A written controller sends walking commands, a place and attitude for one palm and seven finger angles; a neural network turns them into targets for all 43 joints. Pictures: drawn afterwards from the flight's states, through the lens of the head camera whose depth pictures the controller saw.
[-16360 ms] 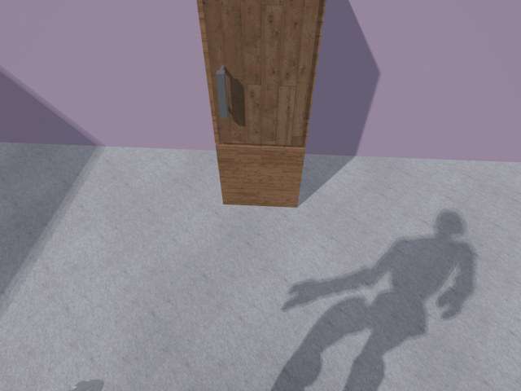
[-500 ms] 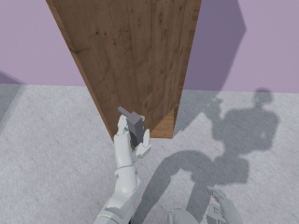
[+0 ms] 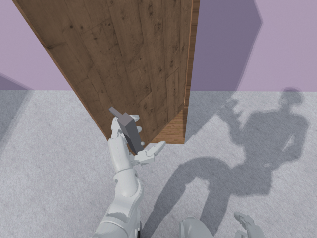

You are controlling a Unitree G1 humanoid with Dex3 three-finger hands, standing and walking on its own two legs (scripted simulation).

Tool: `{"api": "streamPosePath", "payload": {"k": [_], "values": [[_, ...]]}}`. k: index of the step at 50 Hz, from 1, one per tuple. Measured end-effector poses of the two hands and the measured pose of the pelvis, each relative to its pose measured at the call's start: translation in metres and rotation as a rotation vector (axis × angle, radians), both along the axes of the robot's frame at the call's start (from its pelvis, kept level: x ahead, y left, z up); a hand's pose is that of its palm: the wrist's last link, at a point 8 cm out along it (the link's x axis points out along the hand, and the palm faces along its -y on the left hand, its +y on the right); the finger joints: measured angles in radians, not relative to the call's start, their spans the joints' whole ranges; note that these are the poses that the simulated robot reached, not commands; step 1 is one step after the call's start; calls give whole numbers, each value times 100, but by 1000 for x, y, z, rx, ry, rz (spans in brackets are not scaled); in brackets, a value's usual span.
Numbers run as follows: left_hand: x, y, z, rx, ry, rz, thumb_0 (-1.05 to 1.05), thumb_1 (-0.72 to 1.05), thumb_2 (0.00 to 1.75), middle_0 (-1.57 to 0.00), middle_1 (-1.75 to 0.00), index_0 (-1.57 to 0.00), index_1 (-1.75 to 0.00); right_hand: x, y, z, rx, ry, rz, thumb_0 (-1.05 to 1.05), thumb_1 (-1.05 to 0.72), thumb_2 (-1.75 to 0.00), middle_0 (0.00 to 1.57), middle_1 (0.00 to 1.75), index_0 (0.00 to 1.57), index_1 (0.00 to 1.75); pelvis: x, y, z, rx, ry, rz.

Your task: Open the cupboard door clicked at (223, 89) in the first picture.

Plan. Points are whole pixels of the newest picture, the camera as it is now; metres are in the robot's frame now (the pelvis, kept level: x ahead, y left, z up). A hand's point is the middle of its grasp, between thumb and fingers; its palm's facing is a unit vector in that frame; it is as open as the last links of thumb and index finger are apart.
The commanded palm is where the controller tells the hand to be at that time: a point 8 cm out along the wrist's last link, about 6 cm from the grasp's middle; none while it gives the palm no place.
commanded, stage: open thumb and fingers to let go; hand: left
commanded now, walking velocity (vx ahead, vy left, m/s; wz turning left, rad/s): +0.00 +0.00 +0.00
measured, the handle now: (126, 131) +0.38 +0.09 +0.03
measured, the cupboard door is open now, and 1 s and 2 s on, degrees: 52 55 55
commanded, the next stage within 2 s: slide the hand sideways off the handle in 0.40 s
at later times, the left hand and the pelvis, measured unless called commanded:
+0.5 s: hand (141, 145) +0.34 +0.05 +0.02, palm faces +0.22 -0.97 -0.03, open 15.0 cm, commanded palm +0.30 +0.09 +0.02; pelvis -0.01 +0.03 +0.00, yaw -2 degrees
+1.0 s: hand (136, 167) +0.29 +0.06 +0.02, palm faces -0.15 -0.99 +0.00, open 16.3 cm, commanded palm +0.26 +0.11 +0.02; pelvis -0.01 +0.07 -0.01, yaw -4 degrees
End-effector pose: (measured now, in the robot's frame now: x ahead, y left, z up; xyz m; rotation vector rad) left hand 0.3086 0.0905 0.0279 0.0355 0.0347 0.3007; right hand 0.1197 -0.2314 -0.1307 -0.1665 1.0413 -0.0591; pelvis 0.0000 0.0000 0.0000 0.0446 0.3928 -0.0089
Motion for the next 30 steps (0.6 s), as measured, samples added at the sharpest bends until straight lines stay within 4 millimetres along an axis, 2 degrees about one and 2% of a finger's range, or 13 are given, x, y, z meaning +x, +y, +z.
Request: {"api": "streamPosePath", "payload": {"k": [5, 11, 20, 26, 28, 30], "values": [[0, 0, 0, -1, -4, -8, 1, -27, 40, -35, -121, -36, -122, -7, 1, 0, -7, 12, -14, 1, -91, -90, 20, 30, 20, 30, 0, 3, 0, -2, 2, -8], [0, 1, 0, -2, -6, -29, 0, -43, 33, -33, -105, -33, -106, -2, 10, 3, -7, -9, -15, 1, -91, -90, 20, 30, 20, 30, 0, 10, 0, -9, -1, -12], [0, 3, -1, -6, -10, -57, -1, -49, 30, -31, -67, -30, -68, 15, 29, 11, -5, -70, 6, 1, -91, -90, 20, 30, 20, 30, -4, 22, 0, -28, -7, -13], [0, 6, -1, -6, -11, -78, -1, -50, 30, -37, -54, -36, -57, 21, 42, 14, -9, -91, 20, 0, -91, -90, 20, 30, 20, 30, -7, 32, -1, -42, -13, -13], [-1, 9, -2, 7, -27, -152, -1, -50, 30, -37, -51, -33, -54, 20, 45, 14, -6, -88, 24, 0, -91, -90, 20, 30, 20, 30, -8, 35, -3, -42, -10, -10], [-3, 12, -3, 28, -55, -304, -1, -50, 30, -34, -47, -29, -50, 17, 46, 14, -4, -84, 15, 0, -91, -90, 20, 30, 20, 30, -9, 38, -5, -45, -4, -7]]}}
